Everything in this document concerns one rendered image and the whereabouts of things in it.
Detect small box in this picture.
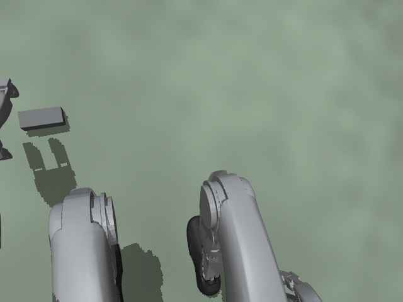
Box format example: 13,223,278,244
18,106,66,131

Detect left robot hand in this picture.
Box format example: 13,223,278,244
0,78,19,160

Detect right robot hand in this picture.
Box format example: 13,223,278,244
280,271,323,302

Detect right robot foot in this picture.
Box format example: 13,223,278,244
186,215,220,296

